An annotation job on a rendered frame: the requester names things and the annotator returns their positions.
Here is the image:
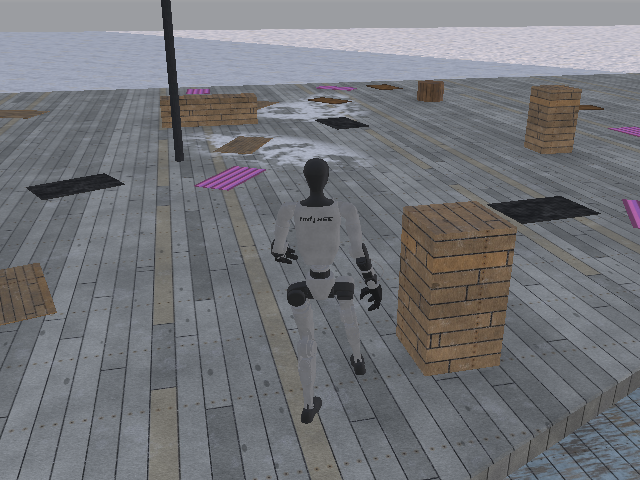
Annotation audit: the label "left robot forearm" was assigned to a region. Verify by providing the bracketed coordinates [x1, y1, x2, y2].
[271, 239, 285, 259]

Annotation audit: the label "robot right hand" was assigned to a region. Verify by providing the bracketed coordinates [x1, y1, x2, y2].
[360, 284, 382, 311]

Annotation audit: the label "right robot forearm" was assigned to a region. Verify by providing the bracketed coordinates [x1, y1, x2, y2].
[356, 243, 379, 289]

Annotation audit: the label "right robot upper arm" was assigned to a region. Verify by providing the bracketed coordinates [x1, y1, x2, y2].
[338, 201, 365, 259]

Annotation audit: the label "robot left hand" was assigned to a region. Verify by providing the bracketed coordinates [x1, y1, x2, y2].
[275, 247, 298, 264]

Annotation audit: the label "robot head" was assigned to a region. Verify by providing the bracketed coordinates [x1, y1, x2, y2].
[300, 158, 334, 207]

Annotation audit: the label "left robot foot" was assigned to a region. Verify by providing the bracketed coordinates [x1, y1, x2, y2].
[301, 396, 322, 424]

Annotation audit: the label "left robot upper arm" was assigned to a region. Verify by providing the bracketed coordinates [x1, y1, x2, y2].
[272, 202, 297, 254]

